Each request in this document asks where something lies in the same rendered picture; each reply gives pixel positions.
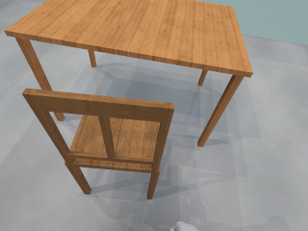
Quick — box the chair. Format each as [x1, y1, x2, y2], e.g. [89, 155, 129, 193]
[22, 88, 174, 200]

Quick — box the table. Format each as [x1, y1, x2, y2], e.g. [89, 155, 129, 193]
[4, 0, 253, 147]

